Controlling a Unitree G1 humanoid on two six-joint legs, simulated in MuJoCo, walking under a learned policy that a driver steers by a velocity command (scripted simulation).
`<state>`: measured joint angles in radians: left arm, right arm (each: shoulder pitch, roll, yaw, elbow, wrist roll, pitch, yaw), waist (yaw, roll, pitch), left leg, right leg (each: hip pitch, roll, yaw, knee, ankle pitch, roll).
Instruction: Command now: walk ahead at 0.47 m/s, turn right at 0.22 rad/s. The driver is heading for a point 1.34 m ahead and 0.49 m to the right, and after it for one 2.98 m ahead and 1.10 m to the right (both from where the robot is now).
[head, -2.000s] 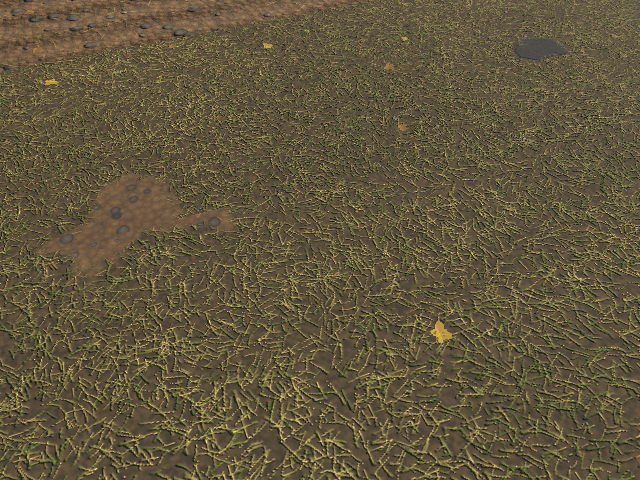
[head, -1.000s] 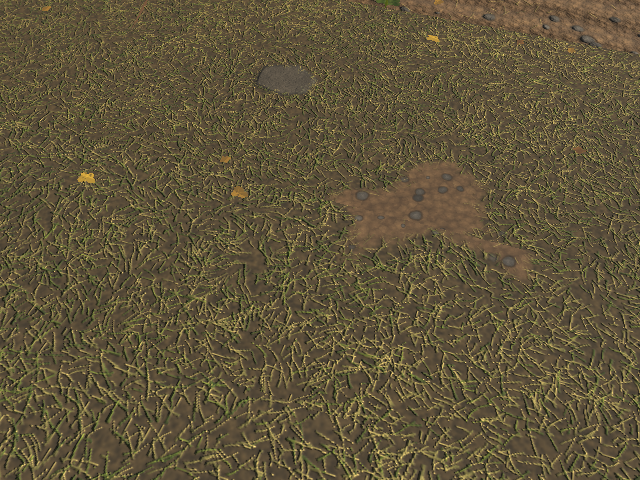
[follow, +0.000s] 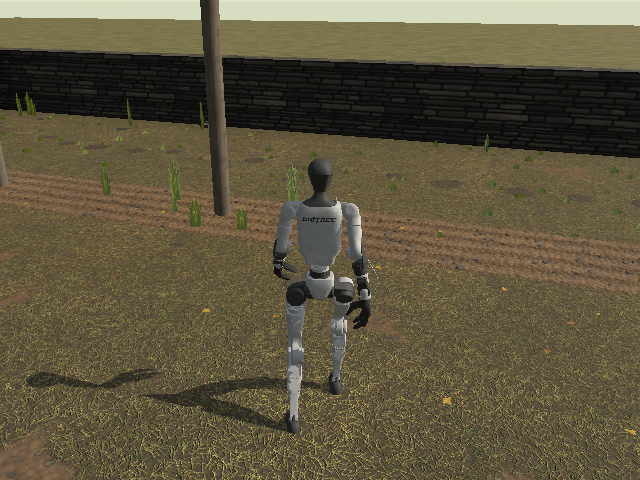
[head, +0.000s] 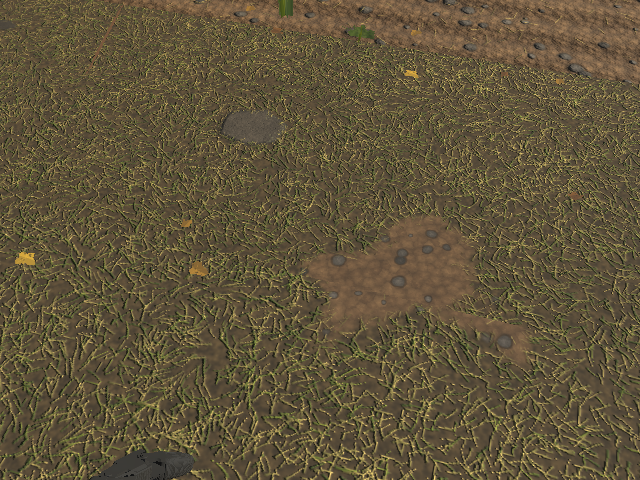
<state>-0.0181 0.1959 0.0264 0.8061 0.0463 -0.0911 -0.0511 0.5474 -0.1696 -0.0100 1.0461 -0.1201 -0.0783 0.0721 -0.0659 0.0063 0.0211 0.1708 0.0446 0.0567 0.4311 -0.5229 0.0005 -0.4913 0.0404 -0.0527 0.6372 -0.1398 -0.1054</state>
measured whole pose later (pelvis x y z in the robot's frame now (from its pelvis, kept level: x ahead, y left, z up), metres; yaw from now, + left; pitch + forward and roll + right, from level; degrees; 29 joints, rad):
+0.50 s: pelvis +0.31 -0.01 -0.06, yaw -17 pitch +1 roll -2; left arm 0.63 0.16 -0.01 1.02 0.08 -0.12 -0.06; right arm 0.01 -0.19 0.07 0.72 -0.10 -0.06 0.06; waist 0.17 0.04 -0.03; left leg -0.54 0.08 -0.04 0.50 0.32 -0.01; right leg -0.17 0.20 0.22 0.98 -0.81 -0.09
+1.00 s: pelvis +0.58 -0.08 -0.13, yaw -34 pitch +1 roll +2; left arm 0.00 0.21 0.00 0.79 0.05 -0.05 -0.10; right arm 0.52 -0.18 -0.01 1.04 -0.09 -0.12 0.00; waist -0.09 -0.01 -0.01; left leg 0.17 0.03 0.34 0.23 -0.39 -0.04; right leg -0.63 -0.05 -0.01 0.69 -0.02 -0.09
